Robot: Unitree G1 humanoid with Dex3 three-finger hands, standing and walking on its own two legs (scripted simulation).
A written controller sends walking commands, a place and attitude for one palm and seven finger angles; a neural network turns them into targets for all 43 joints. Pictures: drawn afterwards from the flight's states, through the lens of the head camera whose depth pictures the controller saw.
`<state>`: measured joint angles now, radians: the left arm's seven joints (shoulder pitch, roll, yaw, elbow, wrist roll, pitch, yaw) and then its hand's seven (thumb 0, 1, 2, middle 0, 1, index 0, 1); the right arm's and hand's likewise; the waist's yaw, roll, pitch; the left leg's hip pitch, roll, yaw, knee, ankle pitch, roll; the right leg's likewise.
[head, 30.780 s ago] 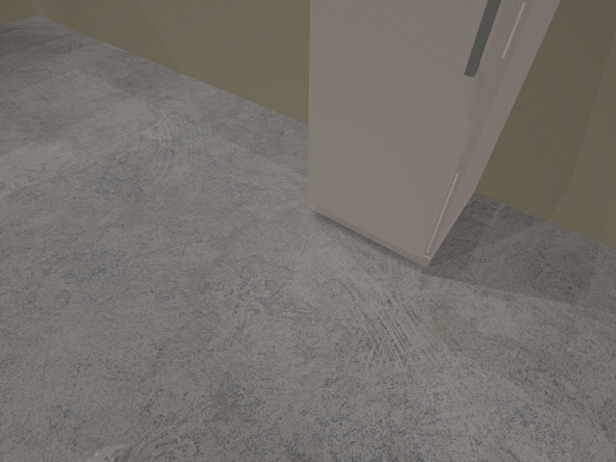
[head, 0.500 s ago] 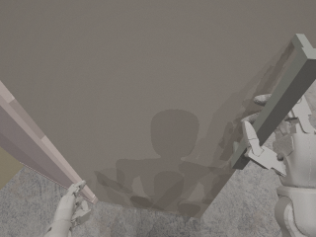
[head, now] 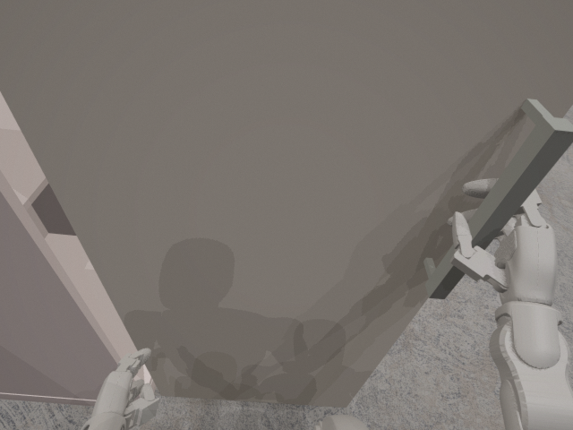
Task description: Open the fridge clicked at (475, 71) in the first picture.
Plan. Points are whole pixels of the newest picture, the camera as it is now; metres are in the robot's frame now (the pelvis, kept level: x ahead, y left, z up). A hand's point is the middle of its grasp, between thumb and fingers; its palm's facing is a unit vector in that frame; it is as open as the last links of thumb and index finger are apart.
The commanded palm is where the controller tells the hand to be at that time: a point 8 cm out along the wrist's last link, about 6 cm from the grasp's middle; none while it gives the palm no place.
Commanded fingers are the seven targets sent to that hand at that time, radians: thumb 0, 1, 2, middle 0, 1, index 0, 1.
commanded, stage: stop walking and hold the door back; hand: right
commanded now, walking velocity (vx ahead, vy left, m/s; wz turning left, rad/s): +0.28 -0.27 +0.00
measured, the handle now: (475, 215) +0.32 -0.20 +0.20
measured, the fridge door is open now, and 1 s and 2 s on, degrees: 89 80 83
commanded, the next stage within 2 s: loosen the grip on the handle in 1.36 s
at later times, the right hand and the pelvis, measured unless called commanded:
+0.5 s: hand (452, 203) +0.35 -0.18 +0.19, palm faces +0.12 +0.97 -0.21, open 5.9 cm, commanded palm +0.32 -0.25 +0.17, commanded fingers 0.00 -0.90 -0.90 0.45 1.40 0.45 1.40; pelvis -0.10 -0.03 +0.00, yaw +0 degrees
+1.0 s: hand (448, 195) +0.37 -0.18 +0.19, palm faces +0.00 +0.99 -0.12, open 6.0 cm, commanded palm +0.33 -0.26 +0.17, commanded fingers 0.00 -0.90 -0.90 0.45 1.40 0.45 1.40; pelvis -0.05 -0.07 -0.01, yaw +5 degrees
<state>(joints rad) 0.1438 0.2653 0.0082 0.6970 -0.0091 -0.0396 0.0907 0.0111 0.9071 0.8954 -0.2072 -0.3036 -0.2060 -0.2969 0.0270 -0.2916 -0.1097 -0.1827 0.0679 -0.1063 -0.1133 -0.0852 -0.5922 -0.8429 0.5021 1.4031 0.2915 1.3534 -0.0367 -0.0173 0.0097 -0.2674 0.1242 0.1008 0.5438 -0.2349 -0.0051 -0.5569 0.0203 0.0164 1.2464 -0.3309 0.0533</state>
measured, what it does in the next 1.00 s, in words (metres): steps on the spot: right foot, then left foot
